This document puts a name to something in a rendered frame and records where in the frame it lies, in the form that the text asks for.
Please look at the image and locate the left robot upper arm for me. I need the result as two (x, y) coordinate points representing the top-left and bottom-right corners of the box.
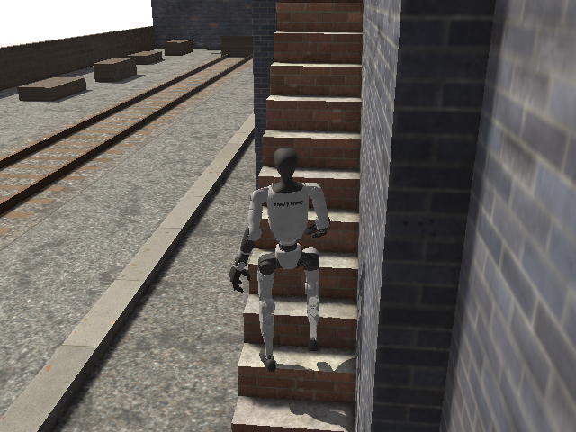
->
(247, 187), (268, 241)

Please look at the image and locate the robot head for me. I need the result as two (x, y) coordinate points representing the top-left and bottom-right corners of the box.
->
(271, 148), (303, 194)

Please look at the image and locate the robot right forearm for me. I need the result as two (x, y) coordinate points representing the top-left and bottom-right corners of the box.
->
(316, 216), (330, 233)

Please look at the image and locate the left robot hand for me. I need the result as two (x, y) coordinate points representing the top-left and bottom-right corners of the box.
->
(229, 266), (251, 293)

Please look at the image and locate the right robot upper arm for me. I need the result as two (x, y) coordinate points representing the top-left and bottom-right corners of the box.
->
(305, 183), (330, 229)

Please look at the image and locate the robot right shin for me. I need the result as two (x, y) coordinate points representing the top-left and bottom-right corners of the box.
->
(307, 282), (320, 341)

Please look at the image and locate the right robot hand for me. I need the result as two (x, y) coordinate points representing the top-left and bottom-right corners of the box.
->
(305, 223), (327, 239)

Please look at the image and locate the robot left forearm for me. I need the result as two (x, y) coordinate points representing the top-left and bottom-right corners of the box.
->
(234, 227), (256, 271)

